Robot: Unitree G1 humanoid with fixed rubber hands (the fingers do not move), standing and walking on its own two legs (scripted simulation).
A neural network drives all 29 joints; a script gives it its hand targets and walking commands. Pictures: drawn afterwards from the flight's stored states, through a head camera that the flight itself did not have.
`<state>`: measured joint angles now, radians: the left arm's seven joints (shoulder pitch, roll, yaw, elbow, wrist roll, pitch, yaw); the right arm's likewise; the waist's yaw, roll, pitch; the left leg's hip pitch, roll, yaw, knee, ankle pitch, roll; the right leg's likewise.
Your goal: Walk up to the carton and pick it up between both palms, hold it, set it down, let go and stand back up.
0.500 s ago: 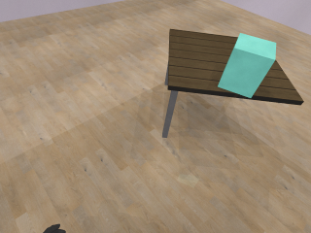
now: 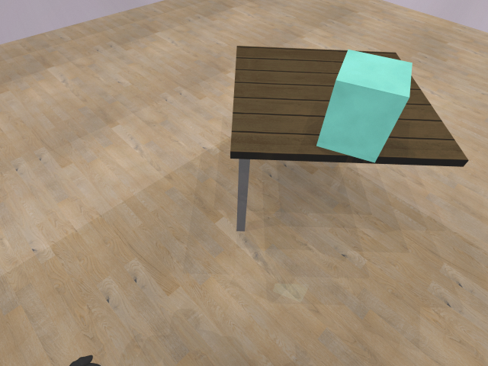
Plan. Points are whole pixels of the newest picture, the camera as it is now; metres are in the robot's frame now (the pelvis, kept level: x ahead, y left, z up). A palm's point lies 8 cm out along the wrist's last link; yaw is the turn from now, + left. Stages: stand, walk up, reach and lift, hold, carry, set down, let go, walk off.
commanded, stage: walk up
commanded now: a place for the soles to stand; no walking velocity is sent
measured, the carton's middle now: (361, 106) +0.92 -0.34 -0.09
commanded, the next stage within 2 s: none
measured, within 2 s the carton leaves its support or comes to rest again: neither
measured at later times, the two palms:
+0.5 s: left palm (128, 319) +0.23 +0.23 -0.11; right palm out of the picture +0.17 -0.41 -0.09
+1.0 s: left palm (175, 262) +0.35 +0.17 -0.11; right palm out of the picture +0.22 -0.46 -0.06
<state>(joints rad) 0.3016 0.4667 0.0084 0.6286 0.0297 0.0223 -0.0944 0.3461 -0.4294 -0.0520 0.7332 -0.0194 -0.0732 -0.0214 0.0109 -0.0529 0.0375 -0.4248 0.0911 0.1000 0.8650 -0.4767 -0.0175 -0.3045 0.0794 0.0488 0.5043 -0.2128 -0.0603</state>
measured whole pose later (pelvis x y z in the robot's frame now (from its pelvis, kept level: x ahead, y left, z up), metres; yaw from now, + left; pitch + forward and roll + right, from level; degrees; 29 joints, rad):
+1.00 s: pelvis +0.22 -0.12 -0.01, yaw -7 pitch +1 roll -1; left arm 0.29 0.47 0.01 0.63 0.03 0.04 -0.10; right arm 0.41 -0.43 -0.08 0.73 -0.02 -0.11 -0.04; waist 0.01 -0.06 0.05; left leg -0.28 0.11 0.08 0.66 -0.39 0.00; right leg -0.52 -0.01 0.05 0.94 -0.35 -0.04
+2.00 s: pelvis +0.33 -0.27 -0.01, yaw -8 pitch +0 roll +2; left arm 0.27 0.45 0.01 0.64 0.03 0.01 -0.03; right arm 0.39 -0.43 -0.03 0.73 -0.02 -0.03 -0.03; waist 0.01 -0.06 0.07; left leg -0.42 0.04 0.00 0.87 -0.42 0.00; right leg -0.34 0.00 0.02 0.63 -0.28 -0.03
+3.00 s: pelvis +0.35 -0.25 -0.02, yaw -7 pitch -1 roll +0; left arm 0.27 0.45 0.01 0.66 0.03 0.02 -0.03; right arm 0.32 -0.43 0.00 0.73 -0.02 -0.05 -0.02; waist 0.01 -0.06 0.06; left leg -0.36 0.03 -0.01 0.68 -0.31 -0.01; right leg -0.34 -0.01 0.00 0.68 -0.33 -0.01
